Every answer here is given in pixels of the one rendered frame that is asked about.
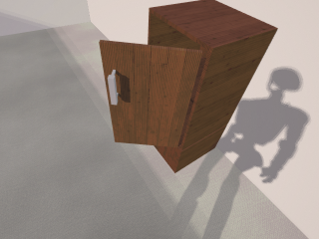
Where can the handle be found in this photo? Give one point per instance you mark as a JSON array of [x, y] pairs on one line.
[[113, 88]]

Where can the cupboard door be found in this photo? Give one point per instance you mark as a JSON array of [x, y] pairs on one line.
[[154, 86]]

